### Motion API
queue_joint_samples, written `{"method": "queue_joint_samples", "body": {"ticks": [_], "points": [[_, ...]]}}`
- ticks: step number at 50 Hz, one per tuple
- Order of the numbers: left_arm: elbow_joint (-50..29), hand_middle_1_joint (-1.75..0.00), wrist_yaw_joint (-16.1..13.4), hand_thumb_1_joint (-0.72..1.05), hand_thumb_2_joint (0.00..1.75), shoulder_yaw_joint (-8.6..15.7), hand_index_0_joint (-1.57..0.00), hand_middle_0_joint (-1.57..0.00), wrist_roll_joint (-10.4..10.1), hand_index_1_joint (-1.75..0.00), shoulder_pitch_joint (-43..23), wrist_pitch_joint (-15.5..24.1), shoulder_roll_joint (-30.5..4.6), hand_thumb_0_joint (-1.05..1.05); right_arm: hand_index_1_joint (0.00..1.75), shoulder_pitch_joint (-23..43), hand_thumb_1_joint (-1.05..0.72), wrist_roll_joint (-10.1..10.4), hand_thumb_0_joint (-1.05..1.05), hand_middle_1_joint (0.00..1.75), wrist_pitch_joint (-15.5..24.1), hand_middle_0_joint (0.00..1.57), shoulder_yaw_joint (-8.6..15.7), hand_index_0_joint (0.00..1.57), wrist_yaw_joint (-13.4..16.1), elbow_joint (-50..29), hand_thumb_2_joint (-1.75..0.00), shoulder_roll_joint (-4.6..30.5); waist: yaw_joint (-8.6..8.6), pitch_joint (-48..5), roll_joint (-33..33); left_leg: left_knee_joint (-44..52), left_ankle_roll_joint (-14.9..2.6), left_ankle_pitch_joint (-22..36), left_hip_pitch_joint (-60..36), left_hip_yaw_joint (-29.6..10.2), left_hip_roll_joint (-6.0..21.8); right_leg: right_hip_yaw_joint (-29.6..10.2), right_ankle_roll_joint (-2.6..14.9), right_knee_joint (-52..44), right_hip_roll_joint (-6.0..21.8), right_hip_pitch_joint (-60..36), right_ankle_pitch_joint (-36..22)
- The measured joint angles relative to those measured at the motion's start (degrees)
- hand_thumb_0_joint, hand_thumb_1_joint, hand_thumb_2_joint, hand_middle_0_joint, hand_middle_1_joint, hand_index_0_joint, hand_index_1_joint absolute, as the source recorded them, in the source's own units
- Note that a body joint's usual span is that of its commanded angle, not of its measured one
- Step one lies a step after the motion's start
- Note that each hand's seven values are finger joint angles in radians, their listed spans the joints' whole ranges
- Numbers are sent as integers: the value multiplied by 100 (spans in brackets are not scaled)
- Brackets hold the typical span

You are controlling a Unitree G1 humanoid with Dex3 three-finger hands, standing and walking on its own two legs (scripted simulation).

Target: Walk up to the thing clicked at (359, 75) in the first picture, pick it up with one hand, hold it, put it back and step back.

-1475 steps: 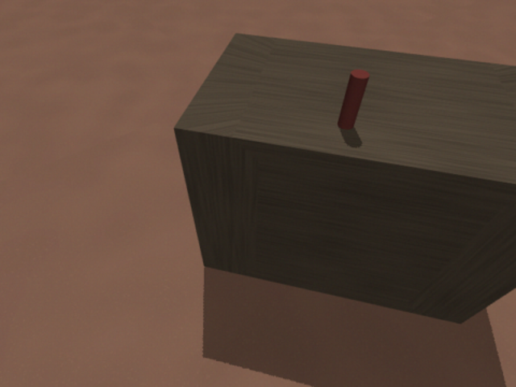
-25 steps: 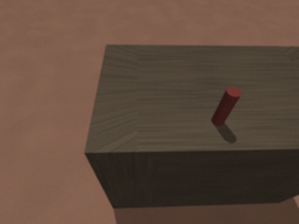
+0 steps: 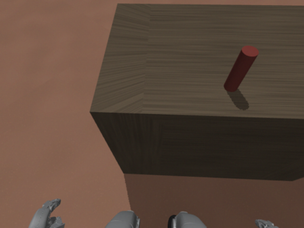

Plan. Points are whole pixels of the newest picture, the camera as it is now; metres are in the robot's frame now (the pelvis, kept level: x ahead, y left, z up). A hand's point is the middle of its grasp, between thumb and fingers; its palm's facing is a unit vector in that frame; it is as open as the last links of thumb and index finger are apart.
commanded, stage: step back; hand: right
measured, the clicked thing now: (239, 71) +0.52 -0.24 +0.06
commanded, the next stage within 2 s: none
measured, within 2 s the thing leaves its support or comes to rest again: neither
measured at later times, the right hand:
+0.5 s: hand out of the picture -0.01 -0.26 -0.15, palm faces +0.02 +0.92 -0.38, open 7.4 cm
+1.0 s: hand out of the picture -0.23 -0.23 -0.14, palm faces -0.03 +0.91 -0.42, open 7.4 cm
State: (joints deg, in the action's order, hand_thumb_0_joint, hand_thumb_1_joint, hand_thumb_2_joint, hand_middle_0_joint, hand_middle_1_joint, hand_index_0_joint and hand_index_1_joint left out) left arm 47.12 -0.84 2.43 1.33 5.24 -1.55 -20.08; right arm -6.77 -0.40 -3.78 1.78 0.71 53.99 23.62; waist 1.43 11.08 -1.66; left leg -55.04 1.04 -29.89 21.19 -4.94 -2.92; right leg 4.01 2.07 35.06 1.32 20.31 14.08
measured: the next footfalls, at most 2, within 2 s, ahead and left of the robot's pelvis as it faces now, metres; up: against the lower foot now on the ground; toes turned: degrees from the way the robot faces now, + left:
left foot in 0.10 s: +0.00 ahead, +0.13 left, +0.00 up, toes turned +0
right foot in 0.50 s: -0.13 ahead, -0.12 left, +0.00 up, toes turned -2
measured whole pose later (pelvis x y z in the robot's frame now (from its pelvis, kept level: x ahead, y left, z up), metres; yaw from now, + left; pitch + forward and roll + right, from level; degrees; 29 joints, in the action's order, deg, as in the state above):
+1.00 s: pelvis -0.29 +0.04 +0.00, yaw -1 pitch -2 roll -1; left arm 47.1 -1.3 4.2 0.3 5.4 -4.1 -23.4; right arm -10.4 -2.4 -2.3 2.4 -0.3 51.7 20.7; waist -0.7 10.0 2.2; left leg -35.3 -1.8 -16.4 16.9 -1.2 -0.7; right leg -9.1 0.7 68.4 -7.0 29.5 29.0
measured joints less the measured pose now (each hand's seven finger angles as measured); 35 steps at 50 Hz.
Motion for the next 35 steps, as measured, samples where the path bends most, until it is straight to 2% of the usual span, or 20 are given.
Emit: {"method": "queue_joint_samples", "body": {"ticks": [2, 4, 6, 8, 9, 10, 12, 15, 17, 20, 22, 24, 26, 27, 28, 29, 32, 35], "points": [[-73, -30, 16, 90, 90, -1, -21, -20, -10, -30, -37, -24, -33, 0, 30, -38, -91, -35, 0, 30, 34, 20, 7, 20, -30, -28, -90, -27, -38, 36, 71, 579, -55, 92, -199, 138, 115, 62, -47, 127, 80, 114, -15], [-98, -30, 44, 90, 90, -6, -21, -21, -29, -30, -45, -74, -92, 0, 30, -88, -91, -65, 0, 30, 91, 20, 35, 20, -72, -59, -90, -43, -96, 27, 149, 1384, -141, 552, -494, 286, 198, 99, -118, 332, 164, 262, 5], [-56, -30, 57, 90, 90, 19, -21, -21, -55, -30, -67, -141, -189, 0, 30, -101, -91, -138, 0, 30, 129, 20, 77, 20, -99, -60, -90, -138, -88, 77, 391, 1600, -214, 866, -582, 439, 75, -88, -143, 585, 268, 392, 145], [76, -30, 22, 90, 90, 62, -21, -20, -45, -30, -29, -217, -206, 0, 30, -155, -91, -155, 0, 30, 142, 20, 60, 20, -163, -90, -90, -182, -124, 18, 377, 1560, -272, 883, -525, 440, 145, -577, -132, 1409, -151, 592, 1252], [140, -30, 3, 91, 90, 83, -21, -20, -41, -30, 2, -248, -221, 0, 30, -173, -91, -159, 0, 30, 145, 20, 47, 20, -165, -93, -90, -209, -161, -22, 352, 1632, -283, 948, -526, 413, 199, -795, -126, 1967, -399, 688, 1543], [183, -30, -12, 91, 90, 109, -21, -20, -61, -30, 41, -262, -248, 1, 30, -185, -91, -168, 0, 30, 140, 20, 28, 20, -150, -93, -90, -246, -172, -70, 363, 1759, -282, 1048, -540, 416, 235, -973, -119, 2472, -595, 768, 1641], [203, -30, -18, 91, 90, 161, -21, -20, -104, -30, 135, -238, -291, 1, 30, -189, -91, -164, 0, 30, 123, 20, 10, 20, -110, -123, -89, -292, -134, -142, 392, 2010, -289, 1256, -547, 467, 287, -1151, -130, 3187, -813, 841, 1562], [175, -30, -9, 91, 90, 210, -21, -20, -97, -30, 296, -186, -326, 1, 30, -110, -91, -139, 0, 30, 128, 20, 23, 20, -63, -237, -89, -296, -62, -151, 376, 2194, -303, 1476, -484, 570, 361, -1215, -264, 3490, -847, 683, 1474], [168, -30, 2, 91, 90, 218, -21, -20, -80, -30, 390, -180, -337, 1, 30, -16, -91, -116, 0, 30, 154, 20, 36, 20, -43, -344, -90, -283, -33, -110, 336, 2211, -310, 1574, -405, 644, 418, -1193, -350, 3217, -758, 454, 1506], [190, -30, 28, 91, 90, 207, -21, -20, -70, -30, 483, -175, -343, 1, 30, 123, -91, -113, 0, 30, 185, 20, 45, 20, -42, -517, -90, -258, -13, -47, 270, 2121, -286, 1675, -227, 758, 509, -1082, -402, 2328, -546, 45, 1524], [223, -30, 48, 91, 90, 188, -21, -20, -66, -30, 515, -147, -326, 1, 30, 195, -90, -112, 0, 30, 175, 20, 45, 20, -56, -600, -90, -220, -2, -30, 208, 1982, -239, 1710, -70, 822, 572, -925, -369, 1509, -383, -270, 1402], [263, -30, 67, 91, 90, 167, -21, -20, -49, -30, 562, -74, -297, 1, 30, 252, -90, -88, 0, 30, 129, 20, 46, 20, -74, -637, -90, -166, 14, -55, 124, 1744, -185, 1697, 132, 869, 646, -748, -297, 471, -266, -655, 922], [344, -30, 69, 91, 90, 163, -21, -20, 20, -30, 559, -13, -155, 1, 30, 314, -91, -43, 0, 30, 69, 20, 75, 20, -81, -586, -90, -67, -32, -19, -192, 1495, -147, 1667, 304, 711, 822, -584, -232, 118, -429, -787, 727], [342, -30, 99, 91, 90, 138, -21, -20, 43, -30, 590, -9, -108, 1, 30, 300, -91, -18, 0, 30, 33, 20, 98, 20, -72, -530, -90, -64, -55, -57, -248, 1279, -136, 1222, 417, 530, 719, -543, -195, 174, -439, -718, 693], [320, -30, 129, 91, 90, 116, -21, -20, 67, -30, 631, -8, -95, 1, 30, 266, -91, -9, 0, 30, -9, 20, 113, 20, -58, -469, -90, -91, -13, -113, -183, 829, -109, 685, 551, 334, 482, -591, -158, 242, -370, -621, 666], [292, -30, 138, 91, 90, 100, -21, -20, 69, -30, 664, -9, -77, 1, 30, 223, -91, 3, 0, 30, -45, 20, 117, 20, -55, -425, -90, -101, 36, -149, -114, 273, -94, 392, 669, 138, 234, -657, -136, 244, -297, -560, 609], [217, -30, 109, 91, 90, 69, -21, -20, 60, -30, 667, -35, -7, 1, 30, 19, -91, 65, 0, 30, -21, 20, 116, 20, -41, -360, -90, -49, 29, -244, -69, -785, -76, 293, 779, -238, -234, -691, -163, 61, -153, -440, 356], [58, -30, 72, 90, 90, 78, -21, -21, 77, -30, 536, -43, 3, 1, 30, -220, -91, 54, 0, 30, 25, 20, 106, 20, -7, -311, -90, 17, -6, -270, -65, -896, 12, 187, 541, -267, -308, -621, -175, -3, -75, -262, 177]]}}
